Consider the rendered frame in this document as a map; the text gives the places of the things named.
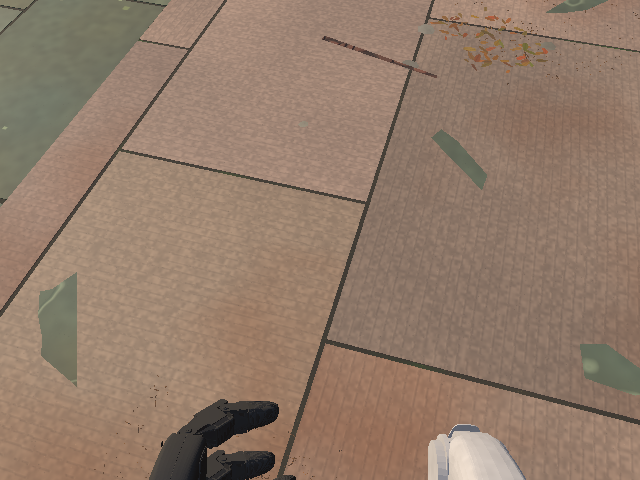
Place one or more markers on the robot left hand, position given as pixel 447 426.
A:
pixel 184 455

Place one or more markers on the right robot thigh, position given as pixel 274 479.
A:
pixel 470 456

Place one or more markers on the robot right shin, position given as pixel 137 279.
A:
pixel 464 427

